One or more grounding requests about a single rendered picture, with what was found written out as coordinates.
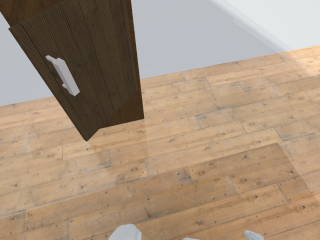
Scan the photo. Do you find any handle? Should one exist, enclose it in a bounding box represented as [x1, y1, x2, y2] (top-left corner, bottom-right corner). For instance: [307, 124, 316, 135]
[46, 55, 80, 96]

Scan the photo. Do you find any right robot hand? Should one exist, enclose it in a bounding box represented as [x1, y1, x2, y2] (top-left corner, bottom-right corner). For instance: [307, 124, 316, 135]
[244, 230, 264, 240]

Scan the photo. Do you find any cupboard door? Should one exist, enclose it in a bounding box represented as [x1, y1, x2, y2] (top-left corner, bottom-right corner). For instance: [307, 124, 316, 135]
[8, 0, 138, 142]

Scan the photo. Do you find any robot left thigh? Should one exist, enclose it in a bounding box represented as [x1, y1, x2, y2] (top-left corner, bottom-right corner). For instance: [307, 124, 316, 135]
[108, 224, 142, 240]

